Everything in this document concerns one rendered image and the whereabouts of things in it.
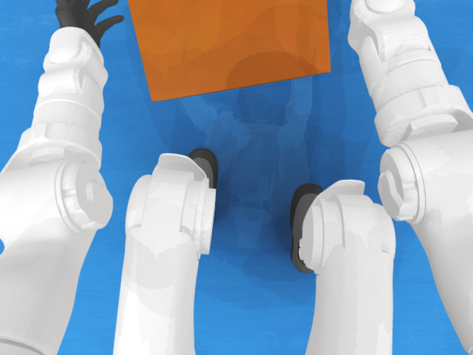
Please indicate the left robot shin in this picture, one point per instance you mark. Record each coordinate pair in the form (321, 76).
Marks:
(137, 200)

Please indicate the left robot hand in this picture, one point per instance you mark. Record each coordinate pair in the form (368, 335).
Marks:
(74, 13)

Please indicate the carton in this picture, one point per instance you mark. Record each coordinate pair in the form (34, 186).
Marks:
(196, 47)

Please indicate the robot right forearm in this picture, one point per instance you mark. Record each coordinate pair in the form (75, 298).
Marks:
(403, 74)

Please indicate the robot left forearm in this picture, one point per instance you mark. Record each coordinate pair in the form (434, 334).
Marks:
(68, 112)

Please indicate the robot right upper arm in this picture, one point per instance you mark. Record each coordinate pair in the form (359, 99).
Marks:
(428, 182)

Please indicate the left robot foot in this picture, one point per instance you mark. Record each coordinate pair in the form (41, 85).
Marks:
(207, 161)

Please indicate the robot left upper arm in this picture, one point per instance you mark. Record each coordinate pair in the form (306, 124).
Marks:
(49, 214)

